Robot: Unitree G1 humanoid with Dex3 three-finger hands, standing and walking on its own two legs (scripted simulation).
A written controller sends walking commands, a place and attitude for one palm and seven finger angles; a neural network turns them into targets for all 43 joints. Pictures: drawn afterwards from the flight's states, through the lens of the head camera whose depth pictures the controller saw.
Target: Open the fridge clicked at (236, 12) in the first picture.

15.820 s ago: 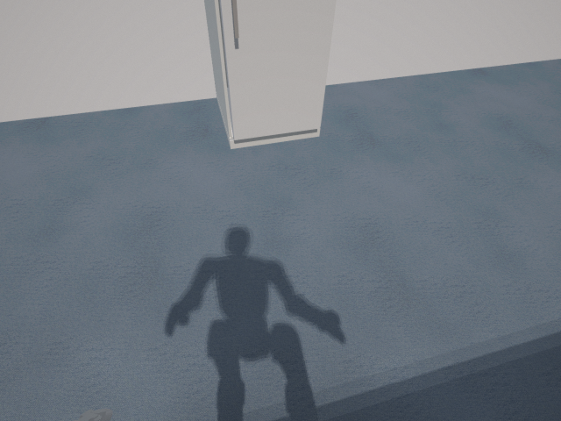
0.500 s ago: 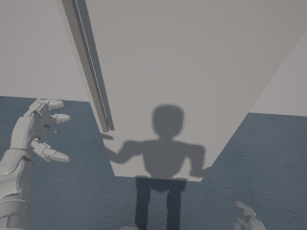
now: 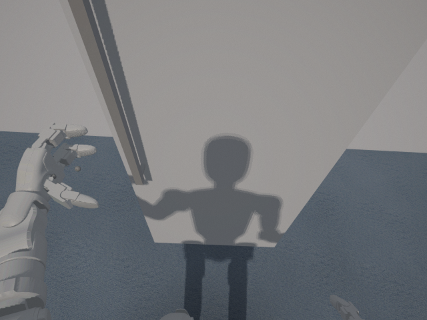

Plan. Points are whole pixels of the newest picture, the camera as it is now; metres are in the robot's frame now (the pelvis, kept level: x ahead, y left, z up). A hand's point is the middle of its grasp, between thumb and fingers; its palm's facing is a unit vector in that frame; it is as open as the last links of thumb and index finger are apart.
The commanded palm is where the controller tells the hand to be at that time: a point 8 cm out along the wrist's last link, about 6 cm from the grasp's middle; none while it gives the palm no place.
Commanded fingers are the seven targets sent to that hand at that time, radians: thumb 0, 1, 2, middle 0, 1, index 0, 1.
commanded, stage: move the hooked fingers beside the handle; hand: left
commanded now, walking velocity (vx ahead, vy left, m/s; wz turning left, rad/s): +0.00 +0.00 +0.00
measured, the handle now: (118, 104) +0.44 +0.19 +0.16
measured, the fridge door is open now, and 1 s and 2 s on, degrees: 0 0 0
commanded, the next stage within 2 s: feel for the door with the fingertips in 1.04 s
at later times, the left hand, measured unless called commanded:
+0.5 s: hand (85, 160) +0.38 +0.26 +0.08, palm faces +0.02 -1.00 -0.01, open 14.0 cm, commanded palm +0.35 +0.31 +0.07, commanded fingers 0.00 -0.50 0.30 -0.30 -1.20 -0.30 -1.20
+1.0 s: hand (85, 164) +0.37 +0.25 +0.08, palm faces +0.03 -1.00 -0.01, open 14.0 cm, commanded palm +0.34 +0.30 +0.07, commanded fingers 0.00 -0.50 0.30 -0.30 -1.20 -0.30 -1.20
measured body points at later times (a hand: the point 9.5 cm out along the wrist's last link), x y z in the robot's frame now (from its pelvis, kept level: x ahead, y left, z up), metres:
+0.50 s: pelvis -0.01 +0.00 +0.00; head +0.05 +0.02 +0.44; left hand +0.37 +0.31 +0.08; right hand +0.09 -0.27 -0.10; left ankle +0.03 +0.06 -0.70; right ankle -0.01 -0.10 -0.70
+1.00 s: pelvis +0.00 +0.00 +0.00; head +0.05 +0.02 +0.45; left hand +0.36 +0.31 +0.08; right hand +0.11 -0.26 -0.09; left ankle +0.03 +0.06 -0.70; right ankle -0.01 -0.10 -0.70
